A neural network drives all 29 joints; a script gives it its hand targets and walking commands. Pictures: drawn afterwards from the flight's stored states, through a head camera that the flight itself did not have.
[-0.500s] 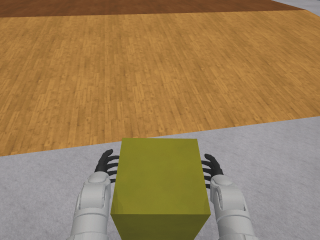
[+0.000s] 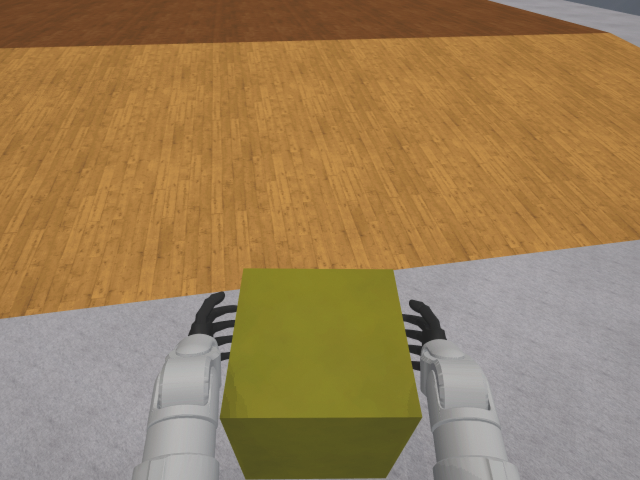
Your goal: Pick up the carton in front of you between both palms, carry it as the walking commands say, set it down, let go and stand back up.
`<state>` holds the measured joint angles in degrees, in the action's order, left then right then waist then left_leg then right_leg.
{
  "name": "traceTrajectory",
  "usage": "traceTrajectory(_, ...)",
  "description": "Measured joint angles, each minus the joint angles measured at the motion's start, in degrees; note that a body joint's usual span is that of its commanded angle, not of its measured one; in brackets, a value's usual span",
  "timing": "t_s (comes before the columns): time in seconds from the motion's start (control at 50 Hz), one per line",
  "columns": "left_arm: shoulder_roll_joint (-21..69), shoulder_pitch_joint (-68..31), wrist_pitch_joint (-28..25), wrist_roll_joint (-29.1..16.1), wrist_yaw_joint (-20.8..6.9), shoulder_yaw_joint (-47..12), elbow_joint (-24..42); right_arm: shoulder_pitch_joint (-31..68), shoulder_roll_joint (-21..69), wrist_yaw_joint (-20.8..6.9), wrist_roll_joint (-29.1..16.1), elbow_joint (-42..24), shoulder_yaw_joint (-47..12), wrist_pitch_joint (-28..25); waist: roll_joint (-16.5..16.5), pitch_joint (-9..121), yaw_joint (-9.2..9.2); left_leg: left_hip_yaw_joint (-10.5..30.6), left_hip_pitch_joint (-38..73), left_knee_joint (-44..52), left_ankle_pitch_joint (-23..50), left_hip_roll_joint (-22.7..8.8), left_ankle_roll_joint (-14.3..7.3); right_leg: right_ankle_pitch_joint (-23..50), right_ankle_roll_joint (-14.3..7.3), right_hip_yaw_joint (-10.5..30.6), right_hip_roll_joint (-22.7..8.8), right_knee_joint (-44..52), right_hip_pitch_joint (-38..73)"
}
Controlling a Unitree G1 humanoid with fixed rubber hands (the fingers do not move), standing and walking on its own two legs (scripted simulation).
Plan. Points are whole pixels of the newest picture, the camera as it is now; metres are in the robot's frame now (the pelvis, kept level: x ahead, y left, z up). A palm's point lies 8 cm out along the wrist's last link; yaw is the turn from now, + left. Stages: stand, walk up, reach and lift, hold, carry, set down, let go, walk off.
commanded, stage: hold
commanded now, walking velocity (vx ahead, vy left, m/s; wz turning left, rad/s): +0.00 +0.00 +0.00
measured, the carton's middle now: (317, 377) +0.30 +0.00 -0.03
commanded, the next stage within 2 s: carry in 0.04 s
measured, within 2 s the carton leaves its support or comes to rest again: neither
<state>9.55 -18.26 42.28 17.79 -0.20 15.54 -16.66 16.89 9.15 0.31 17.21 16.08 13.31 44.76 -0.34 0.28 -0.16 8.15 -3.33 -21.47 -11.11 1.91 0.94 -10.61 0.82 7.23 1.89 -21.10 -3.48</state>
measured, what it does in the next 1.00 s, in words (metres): walks ahead: right foot, then left foot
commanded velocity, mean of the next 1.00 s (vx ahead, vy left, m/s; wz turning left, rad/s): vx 0.50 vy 0.00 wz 0.00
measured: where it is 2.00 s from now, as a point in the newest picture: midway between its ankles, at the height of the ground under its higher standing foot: (296, 308)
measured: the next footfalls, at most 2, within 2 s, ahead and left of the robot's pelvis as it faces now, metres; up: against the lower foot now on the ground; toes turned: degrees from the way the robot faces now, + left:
right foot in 0.40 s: +0.13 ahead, -0.09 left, +0.00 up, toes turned -9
left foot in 0.70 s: +0.35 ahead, +0.14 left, +0.00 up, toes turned +12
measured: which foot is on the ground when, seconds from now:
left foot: down 0.00-0.42, up 0.44-0.68, down 0.70-1.00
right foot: down 0.00-0.22, up 0.24-0.38, down 0.40-0.72, up 0.74-1.00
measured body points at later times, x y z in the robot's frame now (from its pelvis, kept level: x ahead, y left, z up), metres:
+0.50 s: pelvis +0.12 +0.01 -0.01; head +0.09 +0.02 +0.44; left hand +0.41 +0.16 +0.08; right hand +0.40 -0.14 +0.07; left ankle +0.04 +0.12 -0.71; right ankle +0.09 -0.09 -0.75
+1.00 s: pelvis +0.40 +0.06 +0.00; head +0.41 +0.08 +0.45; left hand +0.70 +0.21 +0.08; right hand +0.68 -0.10 +0.08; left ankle +0.31 +0.13 -0.75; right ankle +0.50 -0.07 -0.70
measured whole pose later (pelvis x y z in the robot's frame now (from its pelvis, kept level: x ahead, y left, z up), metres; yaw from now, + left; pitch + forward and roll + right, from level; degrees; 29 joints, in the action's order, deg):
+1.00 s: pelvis +0.40 +0.06 +0.00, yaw -1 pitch +5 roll -2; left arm 8.0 -11.6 69.0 7.2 5.2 6.4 19.6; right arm 9.9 7.8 5.3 6.2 -20.3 7.0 70.8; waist -0.3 5.2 1.9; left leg -12.2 -4.3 -16.0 -16.9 -1.7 -2.4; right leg -10.1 0.0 -7.8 -4.8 -41.7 -34.9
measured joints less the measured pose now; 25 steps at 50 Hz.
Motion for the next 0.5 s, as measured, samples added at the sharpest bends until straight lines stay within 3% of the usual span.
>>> traceTrajectory(0.06, 0.10, -0.40, 0.01, 0.02, 0.08, 0.03, -0.03, 0.08, 0.00, -0.03, -0.07, -0.25, 0.29, -0.05, 0.11, 1.55, 0.21, -1.03, -3.04, -2.46, -1.30, -0.53, 0.02, -0.96, 0.11, -0.78, -0.15, -1.87, -2.57)
traceTrajectory(0.14, -0.19, 0.72, 1.00, -1.39, 0.85, -2.20, 2.86, -1.46, -0.46, 0.42, -1.96, -3.47, -0.54, 0.65, 0.54, 4.81, 0.71, -4.23, -9.62, -9.39, -10.82, -1.88, -0.21, -5.63, 0.01, -3.24, -1.32, -5.32, -7.22)
traceTrajectory(0.22, -0.83, 2.94, 4.54, -4.05, 2.14, -4.51, 9.84, -2.73, -1.07, 1.53, -5.19, -8.83, -2.73, 3.47, 2.17, 6.88, 0.48, -7.86, -11.11, -8.61, -5.81, -1.71, -0.77, -9.48, 0.03, -4.05, -3.71, -10.56, -11.21)
traceTrajectory(0.3, -3.01, 4.87, 10.29, -8.01, 3.01, -5.65, 16.01, -3.52, -0.77, 3.39, -7.04, -13.86, -5.46, 9.03, 0.83, 8.43, -0.15, -9.15, -10.21, -6.35, -5.29, -2.96, -1.52, -15.69, -0.26, -9.33, -4.05, -18.92, -16.49)
traceTrajectory(0.4, -4.15, 3.38, 17.18, -11.26, 4.35, -7.42, 21.30, -4.60, -1.59, 5.06, -8.93, -22.63, -6.67, 16.66, -0.43, 8.55, -0.18, -8.81, -8.26, -4.42, -6.95, -4.35, -0.76, -7.53, -0.24, -15.69, -2.34, -5.02, -13.99)
traceTrajectory(0.44, -2.67, 3.10, 18.57, -11.15, 4.81, -7.89, 23.11, -5.41, -2.53, 5.05, -9.93, -26.15, -6.03, 18.76, -1.29, 8.98, 0.16, -9.10, -10.50, -11.29, -11.13, -5.21, -1.21, -1.13, -1.78, -17.10, -1.95, -3.57, -12.86)
traceTrajectory(0.5, -0.91, 5.35, 21.17, -10.02, 5.46, -9.44, 25.98, -7.70, -3.03, 4.60, -11.47, -29.23, -4.87, 21.63, 0.28, 9.91, 0.56, -11.99, -17.17, -24.34, -17.53, -4.81, -1.84, -5.01, -2.44, -17.64, -3.31, -4.50, -11.25)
